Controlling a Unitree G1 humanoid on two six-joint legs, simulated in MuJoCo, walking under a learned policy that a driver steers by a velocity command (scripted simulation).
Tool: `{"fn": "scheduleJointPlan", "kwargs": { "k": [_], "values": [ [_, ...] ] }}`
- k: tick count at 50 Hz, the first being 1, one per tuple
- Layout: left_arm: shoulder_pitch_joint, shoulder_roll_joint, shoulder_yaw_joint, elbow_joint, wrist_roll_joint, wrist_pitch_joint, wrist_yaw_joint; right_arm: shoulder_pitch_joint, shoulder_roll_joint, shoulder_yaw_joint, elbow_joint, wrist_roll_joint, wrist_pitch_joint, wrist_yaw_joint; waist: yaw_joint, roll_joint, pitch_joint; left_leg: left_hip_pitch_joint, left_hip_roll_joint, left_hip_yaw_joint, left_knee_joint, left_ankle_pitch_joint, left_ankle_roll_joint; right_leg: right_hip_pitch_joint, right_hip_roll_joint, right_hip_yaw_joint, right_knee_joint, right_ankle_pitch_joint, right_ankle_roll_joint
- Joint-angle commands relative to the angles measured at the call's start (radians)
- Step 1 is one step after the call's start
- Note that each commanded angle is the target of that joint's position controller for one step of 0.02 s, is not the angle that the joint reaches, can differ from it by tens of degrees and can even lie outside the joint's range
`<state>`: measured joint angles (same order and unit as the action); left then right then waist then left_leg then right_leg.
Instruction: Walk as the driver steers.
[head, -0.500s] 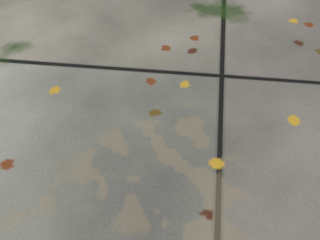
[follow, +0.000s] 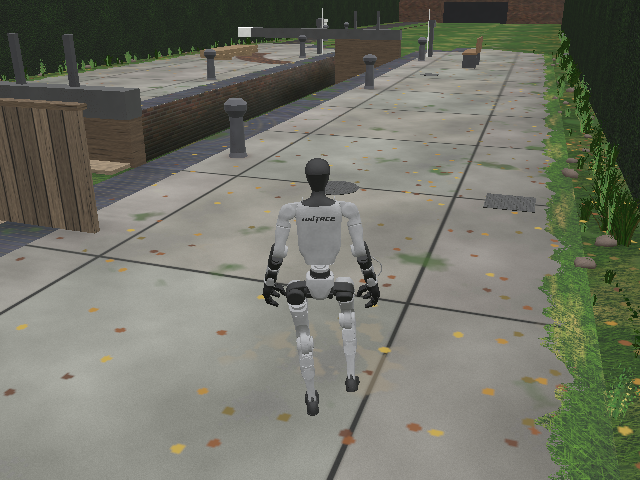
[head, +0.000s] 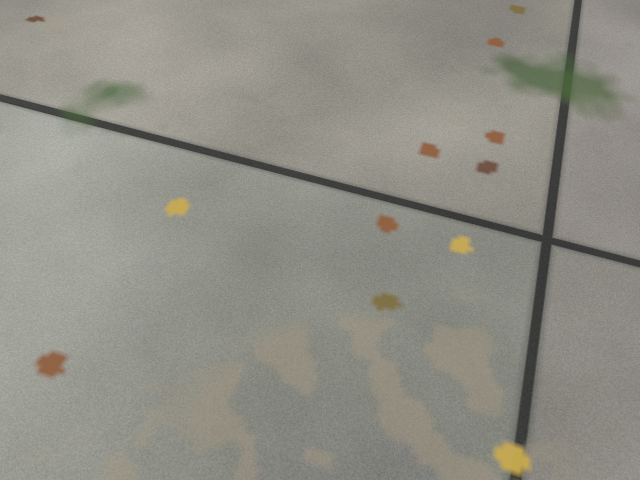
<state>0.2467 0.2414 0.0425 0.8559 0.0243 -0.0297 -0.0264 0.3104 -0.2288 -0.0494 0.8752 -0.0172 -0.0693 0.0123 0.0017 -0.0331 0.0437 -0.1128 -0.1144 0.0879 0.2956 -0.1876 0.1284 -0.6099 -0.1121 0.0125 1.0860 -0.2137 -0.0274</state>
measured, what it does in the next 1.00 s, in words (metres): walks ahead, turning right: right foot, then left foot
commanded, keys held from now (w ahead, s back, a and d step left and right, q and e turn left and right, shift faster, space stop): w+e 0.76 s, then w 0.24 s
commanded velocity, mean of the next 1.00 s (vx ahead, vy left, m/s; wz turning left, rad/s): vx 0.50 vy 0.00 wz -0.43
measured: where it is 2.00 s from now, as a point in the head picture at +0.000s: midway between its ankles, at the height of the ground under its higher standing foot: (422, 379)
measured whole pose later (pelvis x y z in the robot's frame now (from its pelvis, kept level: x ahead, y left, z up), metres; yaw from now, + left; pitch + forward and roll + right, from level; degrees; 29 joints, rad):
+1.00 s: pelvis +0.55 -0.10 +0.00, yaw -30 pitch +1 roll +0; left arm 0.30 0.30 0.06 0.85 0.03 -0.04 -0.02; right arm 0.24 -0.26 -0.03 0.81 -0.03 -0.08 0.01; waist 0.01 -0.04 0.03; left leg -0.27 -0.03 0.05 0.43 -0.18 0.05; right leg -0.40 0.05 0.07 1.11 -0.34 -0.07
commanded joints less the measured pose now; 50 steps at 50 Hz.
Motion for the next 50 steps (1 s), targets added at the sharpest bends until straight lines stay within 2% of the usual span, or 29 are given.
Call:
{"fn": "scheduleJointPlan", "kwargs": {
  "k": [1,6,10,13,14,15,16,17,18,19,20,21,22,24,26,31,36,38,39,40,41,42,43,44,45,46,48,49,50],
  "values": [
    [0.002,0.065,0.019,-0.028,-0.006,0.008,-0.007,0.061,-0.116,-0.023,-0.019,0.003,-0.027,-0.005,-0.012,0.066,0.023,0.033,0.287,-0.126,-0.169,0.367,0.022,-0.083,0.015,0.039,-0.057,0.117,-0.006],
    [-0.124,0.039,0.007,-0.057,-0.002,-0.001,-0.016,0.092,-0.091,-0.004,0.013,0.003,-0.036,-0.019,-0.035,0.085,0.052,0.102,0.282,-0.019,-0.176,0.46,-0.021,-0.094,0.056,-0.016,-0.271,0.261,-0.015],
    [-0.227,0.017,-0.01,-0.098,0.003,-0.005,-0.025,0.163,-0.094,0.004,0.062,-0.002,-0.031,-0.039,-0.062,0.083,0.075,0.221,0.311,0.035,-0.129,0.645,-0.03,-0.079,0.083,-0.111,-0.421,0.22,-0.046],
    [-0.168,0.036,-0.004,-0.091,0.003,-0.003,-0.019,0.153,-0.136,0.001,0.078,-0.005,-0.022,-0.057,-0.017,0.125,0.016,0.283,0.332,0.079,0.04,1.062,-0.048,0.06,0.165,-0.182,-0.464,0.081,-0.103],
    [-0.102,0.051,0.003,-0.073,0.005,-0.003,-0.015,0.141,-0.154,-0.003,0.079,-0.008,-0.015,-0.063,0.015,0.142,-0.021,0.286,0.341,0.088,0.145,1.166,-0.051,0.132,0.195,-0.192,-0.468,0.025,-0.127],
    [0.001,0.078,0.016,-0.044,0.007,-0.007,-0.011,0.123,-0.172,-0.008,0.074,-0.011,-0.007,-0.064,0.061,0.15,-0.076,0.255,0.35,0.093,0.298,1.168,-0.048,0.249,0.215,-0.179,-0.496,-0.01,-0.157],
    [0.144,0.113,0.036,-0.002,0.016,-0.015,-0.005,0.091,-0.186,-0.011,0.059,-0.007,-0.003,-0.06,0.137,0.13,-0.145,0.145,0.339,0.106,0.518,1.011,-0.05,0.449,0.212,-0.128,-0.585,0.011,-0.199],
    [0.268,0.2,0.067,0.019,0.026,-0.013,0.01,0.068,-0.16,-0.004,0.021,-0.002,-0.011,-0.051,0.192,0.016,-0.238,-0.076,0.275,0.126,0.856,0.557,-0.056,0.68,0.015,0.125,-0.626,-0.06,-0.277],
    [0.205,0.282,0.088,-0.001,0.012,-0.004,0.015,0.11,-0.072,0.009,-0.045,0.012,-0.023,-0.026,0.087,-0.224,-0.299,-0.537,0.032,0.022,1.207,-0.361,-0.107,0.949,-0.251,0.709,-0.719,0.053,-0.47],
    [0.187,0.241,0.084,0.009,-0.023,0.003,0.014,0.0,-0.135,0.002,-0.057,-0.008,-0.035,-0.021,0.12,-0.01,-0.233,-0.661,0.104,-0.154,1.21,-0.269,-0.087,0.903,-0.214,0.655,-0.78,0.009,-0.446],
    [0.123,0.199,0.073,0.002,-0.025,0.004,0.019,-0.045,-0.133,0.004,-0.085,0.005,-0.05,-0.013,0.085,0.018,-0.119,-0.661,0.154,-0.159,1.123,-0.17,-0.086,0.761,-0.195,0.532,-0.818,0.031,-0.397],
    [0.079,0.143,0.059,0.001,-0.018,0.003,0.019,-0.036,-0.137,0.002,-0.079,0.008,-0.054,-0.014,0.031,0.096,-0.037,-0.6,0.184,-0.144,1.022,-0.131,-0.092,0.62,-0.149,0.444,-0.85,0.131,-0.342],
    [0.05,0.123,0.051,-0.002,-0.021,-0.004,0.023,-0.034,-0.128,0.002,-0.079,-0.009,-0.037,-0.014,-0.004,0.107,-0.001,-0.544,0.204,-0.143,0.958,-0.128,-0.11,0.525,-0.099,0.37,-0.86,0.217,-0.309],
    [0.041,0.123,0.045,-0.005,-0.025,-0.023,0.022,0.0,-0.101,0.009,-0.078,-0.033,0.004,-0.007,-0.037,0.07,-0.013,-0.462,0.212,-0.125,0.876,-0.125,-0.142,0.439,-0.039,0.283,-0.874,0.32,-0.289],
    [0.063,0.16,0.054,0.0,-0.026,-0.036,0.02,-0.034,-0.089,0.012,-0.102,-0.034,0.025,-0.002,-0.039,0.039,-0.01,-0.462,0.213,-0.098,0.787,-0.08,-0.167,0.395,-0.003,0.244,-0.888,0.37,-0.282],
    [0.163,0.172,0.059,0.011,-0.028,-0.032,0.019,-0.249,-0.089,0.019,-0.182,-0.023,0.029,0.004,0.044,-0.021,0.002,-0.523,0.194,-0.076,0.513,0.131,-0.188,0.46,0.045,0.24,-0.867,0.391,-0.21],
    [0.229,0.188,0.062,0.009,-0.012,-0.024,0.03,-0.385,-0.105,0.027,-0.239,-0.012,0.015,0.009,0.097,-0.037,-0.006,-0.532,0.147,-0.089,0.351,0.153,-0.167,0.6,0.012,0.311,-0.788,0.468,-0.197],
    [0.198,0.205,0.067,-0.008,-0.006,-0.025,0.039,-0.357,-0.128,0.023,-0.242,-0.009,0.006,0.007,0.067,-0.048,-0.011,-0.444,0.133,-0.111,0.277,0.113,-0.145,0.607,-0.009,0.349,-0.748,0.487,-0.173],
    [0.161,0.215,0.068,-0.018,-0.005,-0.028,0.041,-0.291,-0.143,0.017,-0.224,-0.008,0.001,0.005,0.031,-0.053,-0.026,-0.345,0.119,-0.105,0.238,0.081,-0.126,0.586,-0.011,0.342,-0.717,0.534,-0.154],
    [0.141,0.221,0.068,-0.022,-0.005,-0.033,0.038,-0.192,-0.165,0.007,-0.191,-0.009,-0.006,-0.002,-0.009,-0.048,-0.067,-0.207,0.092,-0.088,0.216,0.051,-0.104,0.565,0.002,0.331,-0.632,0.632,-0.135],
    [0.136,0.209,0.063,-0.018,-0.011,-0.041,0.031,-0.055,-0.189,-0.005,-0.151,-0.015,-0.018,-0.013,-0.076,0.002,-0.138,-0.023,0.107,-0.092,0.157,0.076,-0.074,0.526,0.057,0.278,-0.456,0.641,-0.112],
    [0.151,0.144,0.043,-0.04,-0.02,-0.05,0.022,0.099,-0.251,-0.02,-0.14,-0.037,-0.027,-0.029,-0.13,0.092,-0.275,0.201,0.308,-0.299,0.131,-0.102,-0.022,0.406,0.114,0.217,-0.193,0.396,-0.091],
    [0.301,0.059,0.027,-0.052,-0.048,-0.048,0.02,0.114,-0.344,-0.045,-0.133,-0.05,-0.014,-0.031,-0.053,0.343,-0.372,0.416,0.553,-0.779,0.026,-0.17,0.118,0.101,0.283,0.108,0.085,-0.291,-0.051],
    [0.287,0.142,0.032,-0.018,-0.01,-0.037,0.03,0.062,-0.265,-0.04,-0.132,-0.025,-0.001,-0.021,-0.037,0.212,-0.284,0.321,0.535,-0.871,-0.023,-0.325,0.129,-0.005,0.205,0.125,0.177,-0.287,-0.065],
    [0.198,0.152,0.036,-0.023,-0.001,-0.034,0.023,-0.014,-0.18,-0.021,-0.145,-0.014,-0.001,-0.015,-0.032,0.097,-0.141,0.178,0.484,-0.704,-0.041,-0.322,0.107,-0.007,0.165,0.126,0.169,-0.185,-0.062],
    [0.134,0.137,0.03,-0.039,0.002,-0.035,0.016,-0.052,-0.138,-0.01,-0.139,-0.016,-0.005,-0.009,-0.026,0.054,-0.075,0.084,0.43,-0.569,-0.059,-0.196,0.083,0.008,0.138,0.116,0.121,-0.129,-0.058],
    [0.11,0.117,0.026,-0.048,0.015,-0.021,0.001,-0.04,-0.117,-0.001,-0.107,-0.011,-0.015,-0.01,-0.001,0.114,-0.036,-0.005,0.346,-0.391,-0.089,0.007,0.041,0.058,0.107,0.101,0.049,-0.105,-0.044],
    [0.125,0.107,0.022,-0.045,0.017,-0.013,-0.003,-0.018,-0.126,-0.003,-0.09,-0.007,-0.025,-0.007,0.007,0.146,-0.048,-0.014,0.345,-0.362,-0.087,0.106,0.051,0.078,0.112,0.093,0.035,-0.105,-0.037],
    [0.119,0.104,0.02,-0.046,0.018,-0.009,-0.004,0.007,-0.124,-0.003,-0.076,-0.003,-0.035,-0.003,0.009,0.135,-0.052,-0.003,0.343,-0.335,-0.085,0.191,0.06,0.067,0.112,0.09,0.023,-0.107,-0.032]
  ]
}}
